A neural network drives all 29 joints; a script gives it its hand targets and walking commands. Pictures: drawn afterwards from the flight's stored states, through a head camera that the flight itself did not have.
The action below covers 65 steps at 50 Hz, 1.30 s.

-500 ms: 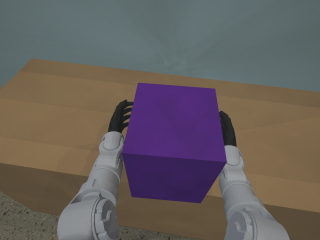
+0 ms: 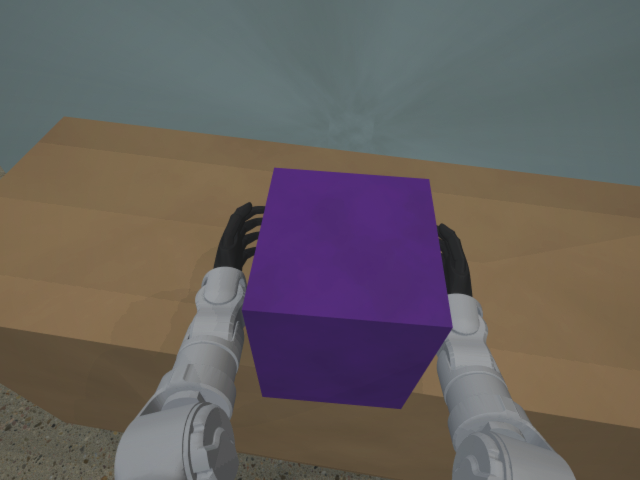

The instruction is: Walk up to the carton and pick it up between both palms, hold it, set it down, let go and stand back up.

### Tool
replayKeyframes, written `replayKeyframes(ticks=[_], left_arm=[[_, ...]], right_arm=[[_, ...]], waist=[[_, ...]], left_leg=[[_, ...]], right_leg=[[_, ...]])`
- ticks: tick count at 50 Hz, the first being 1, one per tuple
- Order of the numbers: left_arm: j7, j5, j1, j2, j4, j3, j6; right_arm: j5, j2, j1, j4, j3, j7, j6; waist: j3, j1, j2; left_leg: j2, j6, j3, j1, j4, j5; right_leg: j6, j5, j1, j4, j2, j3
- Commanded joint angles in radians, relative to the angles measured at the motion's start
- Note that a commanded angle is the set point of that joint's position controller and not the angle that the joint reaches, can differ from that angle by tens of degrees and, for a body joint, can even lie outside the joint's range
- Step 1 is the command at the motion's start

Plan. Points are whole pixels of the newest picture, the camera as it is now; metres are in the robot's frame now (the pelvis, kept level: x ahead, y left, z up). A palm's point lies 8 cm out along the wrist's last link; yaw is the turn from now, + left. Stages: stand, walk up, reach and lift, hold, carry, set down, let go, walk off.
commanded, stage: reach and lift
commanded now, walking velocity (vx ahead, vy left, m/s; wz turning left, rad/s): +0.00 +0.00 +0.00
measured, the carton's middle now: (340, 294) +0.37 -0.01 +0.02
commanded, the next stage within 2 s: none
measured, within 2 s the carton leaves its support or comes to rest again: leaves its support in 0.46 s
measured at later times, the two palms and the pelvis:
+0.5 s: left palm (223, 259) +0.38 +0.15 +0.06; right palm (447, 277) +0.37 -0.15 +0.06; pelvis +0.00 +0.00 +0.00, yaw +1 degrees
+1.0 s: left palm (225, 256) +0.37 +0.14 +0.09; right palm (464, 283) +0.35 -0.16 +0.08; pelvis -0.03 -0.01 +0.00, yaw +0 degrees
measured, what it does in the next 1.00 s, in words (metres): stands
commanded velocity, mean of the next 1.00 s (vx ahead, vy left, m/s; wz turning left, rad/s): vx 0.00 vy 0.00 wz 0.00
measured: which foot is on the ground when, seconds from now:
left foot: down 0.00-1.00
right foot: down 0.00-1.00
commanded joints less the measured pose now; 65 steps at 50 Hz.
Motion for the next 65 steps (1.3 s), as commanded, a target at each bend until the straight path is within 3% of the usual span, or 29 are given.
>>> replayKeyframes(ticks=[1,3,6,9,10,13,20,22,24,27,31,34,35,38,40,42,48,50,51,52,54,57,61,65], left_arm=[[-0.096,0.039,-0.490,-0.457,-0.021,-0.269,-0.038],[-0.097,0.042,-0.487,-0.476,-0.022,-0.283,-0.034],[-0.081,0.028,-0.526,-0.498,-0.044,-0.313,-0.033],[-0.077,0.033,-0.497,-0.478,-0.035,-0.300,-0.024],[-0.076,0.015,-0.497,-0.490,-0.045,-0.312,-0.025],[-0.077,0.030,-0.497,-0.493,-0.037,-0.311,-0.023],[-0.060,-0.030,-0.610,-0.565,-0.102,-0.402,-0.077],[-0.052,-0.017,-0.608,-0.561,-0.119,-0.402,-0.106],[-0.054,0.000,-0.605,-0.559,-0.100,-0.406,-0.114],[-0.066,0.001,-0.617,-0.558,-0.057,-0.402,-0.131],[-0.083,-0.013,-0.677,-0.548,-0.067,-0.391,-0.152],[-0.097,0.031,-0.661,-0.516,-0.027,-0.347,-0.140],[-0.101,0.037,-0.658,-0.527,-0.034,-0.346,-0.131],[-0.104,0.042,-0.686,-0.519,-0.031,-0.325,-0.105],[-0.103,0.058,-0.698,-0.505,-0.040,-0.304,-0.087],[-0.098,0.068,-0.695,-0.501,-0.061,-0.299,-0.062],[-0.076,0.035,-0.702,-0.524,-0.110,-0.349,-0.007],[-0.072,0.023,-0.713,-0.526,-0.127,-0.349,0.007],[-0.068,0.010,-0.730,-0.521,-0.120,-0.353,0.019],[-0.051,0.002,-0.719,-0.553,-0.148,-0.401,0.033],[-0.037,-0.031,-0.733,-0.581,-0.177,-0.451,0.058],[-0.042,-0.081,-0.723,-0.604,-0.219,-0.508,0.080],[-0.071,-0.113,-0.702,-0.610,-0.278,-0.540,0.138],[-0.106,-0.126,-0.649,-0.602,-0.371,-0.552,0.259]], right_arm=[[-0.062,0.538,-0.634,-0.115,0.311,0.140,-0.097],[-0.072,0.550,-0.622,-0.093,0.309,0.135,-0.098],[-0.051,0.543,-0.647,-0.087,0.313,0.144,-0.103],[-0.033,0.537,-0.661,-0.097,0.338,0.143,-0.101],[-0.022,0.535,-0.666,-0.114,0.356,0.143,-0.107],[-0.031,0.532,-0.662,-0.088,0.351,0.140,-0.104],[-0.014,0.546,-0.772,-0.164,0.392,0.127,-0.186],[-0.013,0.569,-0.740,-0.136,0.423,0.121,-0.208],[-0.017,0.562,-0.737,-0.116,0.419,0.112,-0.221],[-0.053,0.525,-0.742,-0.067,0.378,0.101,-0.239],[-0.070,0.530,-0.759,-0.021,0.365,0.080,-0.258],[-0.090,0.517,-0.768,0.008,0.332,0.071,-0.271],[-0.096,0.509,-0.747,0.036,0.309,0.069,-0.270],[-0.109,0.467,-0.779,0.043,0.252,0.078,-0.260],[-0.123,0.464,-0.807,0.029,0.240,0.084,-0.263],[-0.117,0.456,-0.830,0.006,0.234,0.090,-0.258],[-0.069,0.462,-0.844,-0.014,0.275,0.107,-0.224],[-0.038,0.479,-0.894,-0.056,0.307,0.108,-0.208],[-0.027,0.483,-0.910,-0.062,0.320,0.108,-0.194],[0.015,0.424,-0.905,-0.023,0.331,0.111,-0.184],[0.065,0.439,-0.926,-0.080,0.389,0.107,-0.165],[0.136,0.486,-0.933,-0.151,0.477,0.096,-0.118],[0.218,0.526,-0.928,-0.234,0.565,0.071,-0.032],[0.305,0.545,-0.914,-0.337,0.638,0.040,0.073]], waist=[[-0.469,0.030,0.002],[-0.448,0.012,0.016],[-0.473,0.017,0.048],[-0.480,0.036,0.006],[-0.493,0.033,0.024],[-0.464,0.038,0.010],[-0.678,0.016,0.035],[-0.668,0.024,0.030],[-0.664,0.011,0.022],[-0.590,-0.016,0.003],[-0.586,-0.042,-0.022],[-0.527,-0.026,-0.020],[-0.486,-0.041,-0.002],[-0.486,-0.033,0.026],[-0.477,-0.009,-0.001],[-0.515,0.005,0.026],[-0.580,0.015,0.045],[-0.575,0.040,0.031],[-0.575,0.034,0.021],[-0.534,0.047,0.072],[-0.589,0.031,0.043],[-0.634,0.003,0.010],[-0.577,-0.014,-0.020],[-0.488,-0.026,-0.048]], left_leg=[[-0.030,-0.019,0.083,-0.103,-0.032,0.292],[-0.024,-0.032,0.078,-0.085,-0.016,0.334],[-0.018,-0.052,0.072,-0.026,0.000,0.387],[-0.016,-0.040,0.067,-0.020,0.018,0.433],[-0.019,-0.040,0.068,-0.031,0.015,0.430],[-0.017,-0.041,0.064,-0.023,0.010,0.423],[-0.022,-0.061,0.054,0.003,0.034,0.514],[-0.023,-0.059,0.051,0.025,0.040,0.553],[-0.019,-0.060,0.050,0.021,0.039,0.556],[-0.017,-0.069,0.044,0.018,0.017,0.494],[-0.028,-0.052,0.052,-0.005,-0.002,0.427],[-0.029,-0.050,0.062,-0.030,-0.028,0.368],[-0.031,-0.056,0.063,-0.015,-0.041,0.356],[-0.032,-0.058,0.078,0.020,-0.049,0.310],[-0.033,-0.045,0.098,0.028,-0.066,0.267],[-0.030,-0.049,0.099,0.037,-0.063,0.266],[-0.034,-0.045,0.106,0.088,-0.041,0.286],[-0.038,-0.029,0.104,0.039,-0.049,0.240],[-0.041,-0.023,0.104,0.040,-0.052,0.225],[-0.008,-0.051,0.092,0.115,-0.037,0.291],[-0.007,-0.052,0.086,0.171,-0.005,0.362],[-0.022,-0.041,0.070,0.154,0.020,0.396],[-0.045,-0.026,0.049,0.123,0.009,0.342],[-0.064,-0.017,0.034,0.119,-0.006,0.294]], right_leg=[[0.020,0.452,0.493,0.100,0.006,-0.015],[0.010,0.460,0.468,0.094,0.010,-0.017],[-0.009,0.392,0.404,0.079,0.021,-0.030],[-0.004,0.425,0.398,0.083,0.022,-0.026],[-0.008,0.442,0.410,0.087,0.018,-0.024],[-0.006,0.435,0.411,0.086,0.023,-0.025],[-0.005,0.571,0.428,0.111,0.020,-0.036],[0.002,0.618,0.442,0.110,0.021,-0.028],[0.003,0.640,0.451,0.106,0.022,-0.032],[0.003,0.574,0.418,0.082,0.018,-0.037],[0.011,0.594,0.430,0.080,0.011,-0.040],[0.016,0.537,0.439,0.068,0.007,-0.046],[0.013,0.517,0.421,0.056,0.009,-0.050],[0.002,0.372,0.356,0.033,0.013,-0.062],[0.011,0.322,0.337,0.026,0.018,-0.073],[-0.001,0.289,0.342,0.026,0.015,-0.069],[-0.007,0.234,0.312,0.020,0.023,-0.070],[-0.005,0.217,0.331,0.024,0.013,-0.058],[-0.002,0.210,0.325,0.028,0.019,-0.059],[-0.029,0.163,0.270,0.025,0.034,-0.079],[-0.027,0.182,0.239,0.009,0.040,-0.069],[-0.010,0.314,0.325,0.032,0.035,-0.043],[0.019,0.410,0.426,0.047,0.022,-0.021],[0.043,0.453,0.490,0.050,0.016,-0.008]])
